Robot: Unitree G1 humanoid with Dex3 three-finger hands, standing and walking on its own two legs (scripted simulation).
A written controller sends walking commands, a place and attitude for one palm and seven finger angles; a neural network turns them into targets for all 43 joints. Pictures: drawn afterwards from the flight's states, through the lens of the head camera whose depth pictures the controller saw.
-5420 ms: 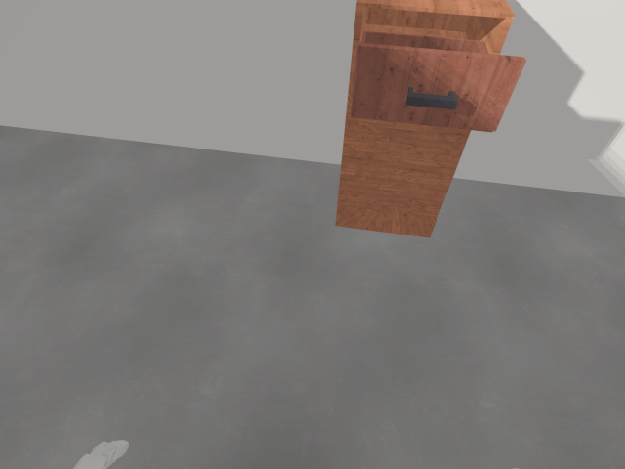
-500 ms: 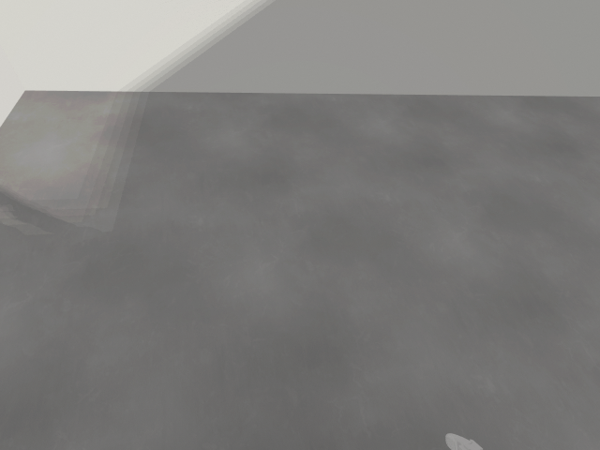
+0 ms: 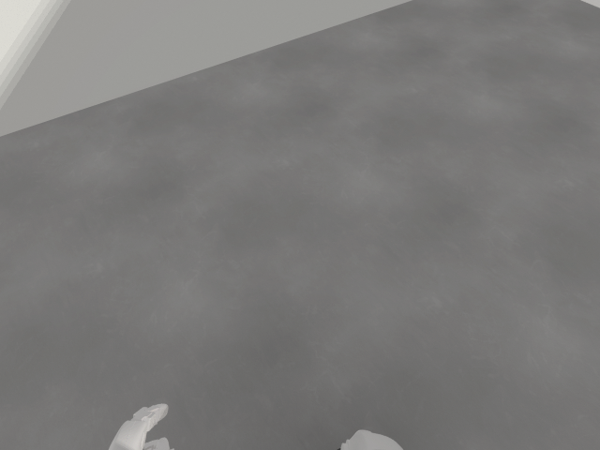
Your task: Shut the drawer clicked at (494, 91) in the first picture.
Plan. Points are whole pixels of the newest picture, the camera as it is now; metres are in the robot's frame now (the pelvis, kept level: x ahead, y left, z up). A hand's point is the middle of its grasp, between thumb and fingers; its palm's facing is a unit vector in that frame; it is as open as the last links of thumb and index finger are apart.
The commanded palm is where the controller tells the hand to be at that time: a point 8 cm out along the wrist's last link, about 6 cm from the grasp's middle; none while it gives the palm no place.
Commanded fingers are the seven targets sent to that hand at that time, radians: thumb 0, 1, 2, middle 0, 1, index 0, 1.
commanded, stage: turn to face it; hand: left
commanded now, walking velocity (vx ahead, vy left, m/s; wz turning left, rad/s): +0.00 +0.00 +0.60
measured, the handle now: out of the picture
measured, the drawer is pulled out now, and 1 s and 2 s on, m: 0.28 0.28 0.28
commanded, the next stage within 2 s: none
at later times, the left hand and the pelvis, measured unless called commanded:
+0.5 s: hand out of the picture +0.06 +0.22 -0.17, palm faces +0.25 -0.95 -0.17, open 7.3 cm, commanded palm none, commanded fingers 0.00 0.90 0.90 -0.20 -0.30 -0.20 -0.30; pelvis +0.02 +0.02 +0.01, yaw +12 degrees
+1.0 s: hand out of the picture +0.04 +0.21 -0.13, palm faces +0.45 -0.86 -0.26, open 7.4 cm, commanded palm none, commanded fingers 0.00 0.90 0.90 -0.20 -0.30 -0.20 -0.30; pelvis +0.00 -0.03 +0.01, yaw +27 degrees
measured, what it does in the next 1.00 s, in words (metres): steps on the spot, turning left: left foot, then right foot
